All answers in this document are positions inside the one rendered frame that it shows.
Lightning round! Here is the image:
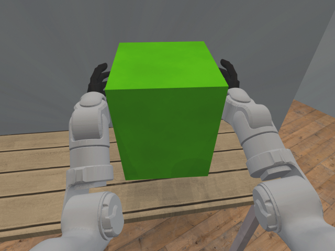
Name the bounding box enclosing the robot left hand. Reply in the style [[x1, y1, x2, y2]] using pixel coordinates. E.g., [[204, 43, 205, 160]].
[[87, 63, 110, 104]]

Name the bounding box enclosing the robot right upper arm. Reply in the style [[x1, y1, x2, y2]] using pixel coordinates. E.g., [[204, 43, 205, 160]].
[[252, 175, 335, 251]]

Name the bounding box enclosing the robot left upper arm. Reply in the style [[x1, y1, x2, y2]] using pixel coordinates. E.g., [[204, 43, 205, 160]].
[[29, 191, 124, 251]]

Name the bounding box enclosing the carton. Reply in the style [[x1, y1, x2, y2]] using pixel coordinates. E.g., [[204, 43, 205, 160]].
[[105, 41, 229, 180]]

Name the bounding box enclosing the robot left forearm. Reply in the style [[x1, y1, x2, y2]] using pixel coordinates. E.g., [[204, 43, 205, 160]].
[[61, 92, 114, 232]]

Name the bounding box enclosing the robot right forearm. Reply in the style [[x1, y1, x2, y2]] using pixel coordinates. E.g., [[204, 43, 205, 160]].
[[221, 88, 323, 215]]

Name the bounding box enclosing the robot right hand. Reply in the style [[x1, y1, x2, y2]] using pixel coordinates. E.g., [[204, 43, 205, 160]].
[[219, 59, 240, 89]]

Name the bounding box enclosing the table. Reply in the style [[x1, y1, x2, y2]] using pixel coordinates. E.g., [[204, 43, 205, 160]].
[[0, 119, 280, 251]]

